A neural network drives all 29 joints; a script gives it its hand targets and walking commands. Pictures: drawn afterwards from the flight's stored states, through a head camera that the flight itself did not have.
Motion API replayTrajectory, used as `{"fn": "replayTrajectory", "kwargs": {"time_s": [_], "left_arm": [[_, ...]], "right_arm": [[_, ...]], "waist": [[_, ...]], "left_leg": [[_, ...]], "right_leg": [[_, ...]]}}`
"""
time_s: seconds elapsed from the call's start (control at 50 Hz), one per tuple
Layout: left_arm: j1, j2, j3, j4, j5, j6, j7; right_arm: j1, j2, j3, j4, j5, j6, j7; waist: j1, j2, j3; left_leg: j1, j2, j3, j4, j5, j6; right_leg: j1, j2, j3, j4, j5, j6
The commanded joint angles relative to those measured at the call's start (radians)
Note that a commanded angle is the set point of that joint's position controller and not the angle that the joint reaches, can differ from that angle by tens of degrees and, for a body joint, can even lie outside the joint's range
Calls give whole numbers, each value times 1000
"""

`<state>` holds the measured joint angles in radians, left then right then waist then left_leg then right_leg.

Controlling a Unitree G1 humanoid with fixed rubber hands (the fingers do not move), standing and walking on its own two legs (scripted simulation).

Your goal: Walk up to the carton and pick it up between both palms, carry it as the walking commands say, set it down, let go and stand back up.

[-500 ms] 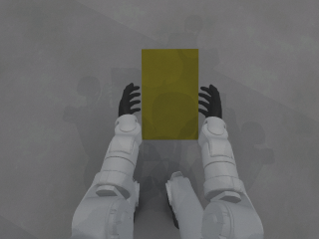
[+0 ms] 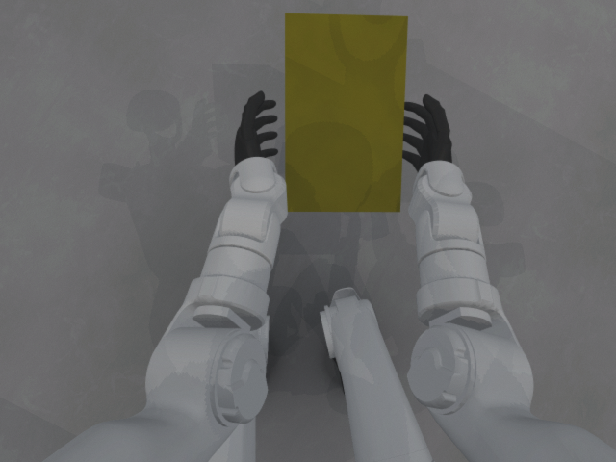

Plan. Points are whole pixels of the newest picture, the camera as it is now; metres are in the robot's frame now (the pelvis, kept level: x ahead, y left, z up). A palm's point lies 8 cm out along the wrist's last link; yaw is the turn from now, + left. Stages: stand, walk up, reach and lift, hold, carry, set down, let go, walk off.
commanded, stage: set down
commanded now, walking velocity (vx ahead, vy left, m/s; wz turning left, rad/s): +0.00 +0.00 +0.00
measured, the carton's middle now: (335, 127) +0.53 -0.09 -0.17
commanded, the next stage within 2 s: none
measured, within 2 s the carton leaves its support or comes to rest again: neither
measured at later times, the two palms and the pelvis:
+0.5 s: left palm (264, 154) +0.50 +0.01 -0.19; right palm (414, 153) +0.49 -0.21 -0.18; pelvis -0.01 -0.02 -0.06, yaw +1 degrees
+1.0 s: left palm (270, 158) +0.53 +0.00 -0.29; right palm (398, 155) +0.51 -0.22 -0.28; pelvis -0.02 -0.02 -0.11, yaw +0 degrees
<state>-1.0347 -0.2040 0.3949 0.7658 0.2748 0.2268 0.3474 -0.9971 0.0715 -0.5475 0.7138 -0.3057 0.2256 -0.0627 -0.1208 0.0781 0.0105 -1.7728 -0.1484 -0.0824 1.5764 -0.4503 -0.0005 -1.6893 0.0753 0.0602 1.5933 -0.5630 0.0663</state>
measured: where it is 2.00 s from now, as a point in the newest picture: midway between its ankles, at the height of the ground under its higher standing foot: (301, 371)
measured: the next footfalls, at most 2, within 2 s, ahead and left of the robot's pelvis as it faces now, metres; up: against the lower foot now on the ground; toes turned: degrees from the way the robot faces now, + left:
none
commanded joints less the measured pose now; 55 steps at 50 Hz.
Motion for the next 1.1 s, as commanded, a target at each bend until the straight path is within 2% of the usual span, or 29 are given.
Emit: {"fn": "replayTrajectory", "kwargs": {"time_s": [0.0,0.08,0.1,0.14,0.16,0.2,0.22,0.28,0.3,0.34,0.38,0.4,0.42,0.46,0.56,0.62,0.68,0.7,0.72,0.74,0.76,0.82,0.88,0.9,0.92,0.96,0.98,1.0,1.08], "left_arm": [[-629,-879,-451,27,-88,-33,-246],[-682,-846,-432,31,-92,-22,-247],[-711,-872,-442,38,-102,-22,-246],[-714,-857,-450,23,-100,-19,-249],[-731,-869,-439,43,-99,-17,-251],[-731,-860,-417,70,-97,-11,-261],[-753,-856,-416,58,-107,-11,-262],[-762,-862,-415,60,-114,-8,-271],[-782,-834,-404,43,-121,-13,-276],[-802,-829,-412,63,-134,-9,-285],[-794,-823,-380,98,-117,-6,-293],[-797,-813,-386,82,-130,-9,-294],[-845,-790,-387,67,-135,-16,-300],[-877,-770,-409,37,-157,-25,-301],[-876,-748,-424,29,-160,-26,-301],[-892,-739,-434,31,-181,-32,-302],[-924,-733,-433,14,-192,-38,-311],[-923,-738,-456,9,-204,-40,-311],[-930,-735,-447,12,-199,-41,-308],[-972,-721,-476,-17,-219,-42,-306],[-965,-696,-463,-1,-206,-35,-305],[-980,-707,-480,-20,-223,-34,-309],[-1050,-705,-535,-85,-276,-35,-304],[-1097,-672,-565,-124,-299,-35,-297],[-1096,-679,-583,-136,-302,-27,-293],[-1113,-668,-586,-112,-302,-10,-296],[-1120,-652,-586,-119,-318,-7,-294],[-1142,-667,-611,-139,-344,-11,-290],[-1242,-605,-577,-128,-366,-9,-289]], "right_arm": [[-586,779,453,35,96,-5,253],[-666,776,452,14,117,10,262],[-640,789,445,45,109,11,256],[-688,792,474,11,134,15,261],[-682,787,451,49,112,17,260],[-743,786,462,27,124,23,261],[-710,790,451,66,108,33,261],[-746,816,465,47,118,40,257],[-763,813,480,36,122,39,258],[-788,800,471,26,127,38,250],[-783,823,477,46,121,47,241],[-797,818,493,24,129,43,242],[-786,812,482,47,112,45,236],[-795,827,506,34,135,45,232],[-826,826,542,41,172,45,237],[-830,809,565,16,182,41,236],[-840,815,568,49,190,42,238],[-820,812,574,46,189,42,236],[-833,831,589,55,205,42,236],[-843,806,581,42,209,41,237],[-867,782,569,32,207,42,242],[-868,760,579,42,219,40,241],[-913,747,619,5,255,41,245],[-923,709,626,-3,274,39,243],[-939,697,642,-30,290,38,243],[-977,648,627,-14,297,41,246],[-1019,649,653,-33,330,45,249],[-1030,642,664,-47,337,43,246],[-1132,642,677,-55,357,55,243]], "waist": [[-91,42,-1057],[-83,17,-1060],[-105,30,-1077],[-73,65,-1116],[-101,59,-1070],[-86,42,-1073],[-104,19,-1069],[-84,47,-1109],[-64,-2,-1125],[-95,15,-1107],[-80,-30,-1068],[-71,-13,-1093],[-86,-49,-1079],[-98,-42,-1127],[-45,-11,-1151],[-75,-40,-1162],[-63,-57,-1119],[-82,-38,-1156],[-50,-42,-1161],[-75,-16,-1186],[-60,-6,-1155],[-86,-8,-1163],[-82,-14,-1292],[-114,-8,-1342],[-92,26,-1408],[-112,12,-1372],[-95,6,-1430],[-115,-8,-1452],[-93,-53,-1357]], "left_leg": [[744,-73,45,-77,249,-62],[720,-83,62,-45,241,-53],[707,-79,65,-34,215,-54],[720,-83,78,-11,262,-52],[675,-82,82,-1,218,-51],[658,-86,82,16,231,-43],[630,-85,91,25,200,-45],[592,-92,109,54,195,-41],[561,-93,112,76,220,-41],[515,-93,115,99,191,-36],[453,-93,122,108,189,-30],[453,-102,131,118,210,-27],[392,-98,126,128,197,-26],[420,-99,128,148,208,-26],[410,-101,144,186,242,-24],[396,-96,128,208,275,-22],[322,-100,140,234,258,-19],[343,-96,149,247,260,-24],[354,-97,152,248,266,-26],[376,-97,144,265,283,-24],[385,-94,138,263,286,-24],[376,-92,141,289,285,-26],[437,-90,143,326,325,-30],[485,-80,144,346,331,-39],[540,-82,146,361,364,-47],[535,-72,136,373,320,-46],[580,-70,141,380,331,-42],[579,-72,135,396,372,-41],[516,-69,141,430,296,-27]], "right_leg": [[259,87,-114,-104,338,-53],[224,91,-124,-83,330,-45],[237,84,-126,-69,324,-47],[216,87,-123,-45,358,-43],[205,83,-124,-47,329,-46],[200,82,-127,-34,336,-37],[212,83,-123,-34,324,-41],[251,81,-114,-9,340,-38],[257,83,-118,0,355,-28],[258,76,-103,14,348,-34],[280,79,-110,10,363,-22],[291,81,-95,13,395,-20],[301,80,-104,31,402,-15],[315,80,-99,46,424,-13],[301,81,-96,92,445,-10],[310,82,-100,120,504,-3],[332,80,-81,129,522,-13],[335,83,-88,150,526,-10],[351,83,-81,144,529,-12],[321,84,-89,169,536,-13],[282,81,-94,175,513,-11],[305,82,-89,191,529,-19],[354,82,-96,237,569,-20],[352,82,-108,251,560,-19],[365,76,-107,266,587,-24],[319,79,-120,278,517,-31],[348,78,-117,289,525,-31],[369,73,-121,294,584,-23],[344,54,-126,320,504,-12]]}}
